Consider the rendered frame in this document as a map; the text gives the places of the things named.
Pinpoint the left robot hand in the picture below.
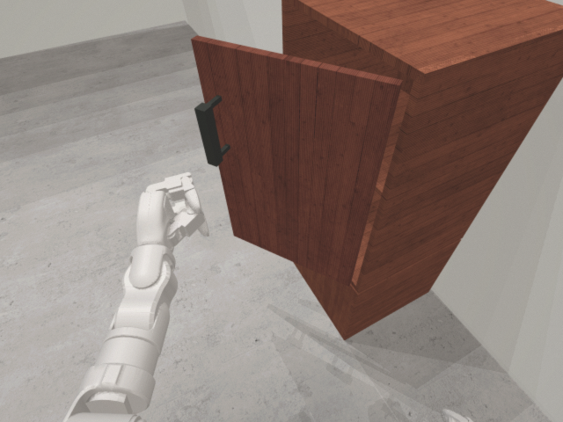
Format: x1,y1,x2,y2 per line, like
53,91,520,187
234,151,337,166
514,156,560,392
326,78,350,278
135,172,209,252

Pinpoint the handle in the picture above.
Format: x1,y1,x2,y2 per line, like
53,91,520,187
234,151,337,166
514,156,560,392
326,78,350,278
194,95,230,167

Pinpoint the robot left forearm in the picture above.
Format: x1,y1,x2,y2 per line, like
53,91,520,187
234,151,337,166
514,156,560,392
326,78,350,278
62,244,178,422

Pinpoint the cupboard door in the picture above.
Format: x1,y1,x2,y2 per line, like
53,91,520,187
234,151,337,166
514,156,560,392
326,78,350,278
191,35,403,287

